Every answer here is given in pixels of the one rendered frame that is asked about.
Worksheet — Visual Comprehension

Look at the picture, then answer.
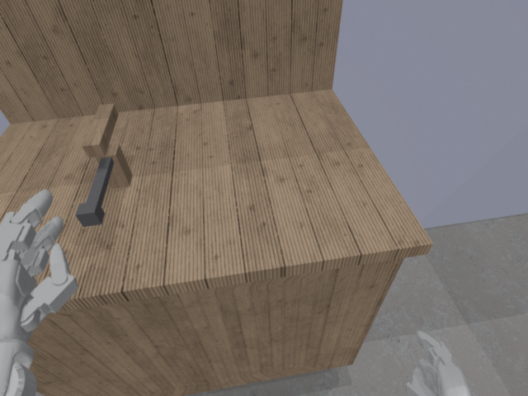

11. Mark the tap lever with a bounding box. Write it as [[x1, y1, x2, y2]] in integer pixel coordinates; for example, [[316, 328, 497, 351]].
[[75, 158, 114, 227]]

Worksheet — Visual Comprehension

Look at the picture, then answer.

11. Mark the robot left forearm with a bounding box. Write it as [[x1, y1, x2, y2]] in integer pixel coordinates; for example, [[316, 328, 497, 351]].
[[0, 339, 37, 396]]

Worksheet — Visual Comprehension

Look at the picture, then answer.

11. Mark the robot left hand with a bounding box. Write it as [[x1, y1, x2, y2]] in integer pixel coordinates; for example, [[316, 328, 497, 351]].
[[0, 190, 78, 344]]

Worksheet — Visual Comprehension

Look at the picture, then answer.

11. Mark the counter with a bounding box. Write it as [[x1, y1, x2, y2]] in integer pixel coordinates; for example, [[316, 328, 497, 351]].
[[0, 0, 433, 396]]

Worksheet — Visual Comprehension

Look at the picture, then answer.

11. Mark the robot right hand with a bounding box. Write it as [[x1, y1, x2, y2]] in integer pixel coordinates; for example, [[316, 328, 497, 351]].
[[407, 331, 471, 396]]

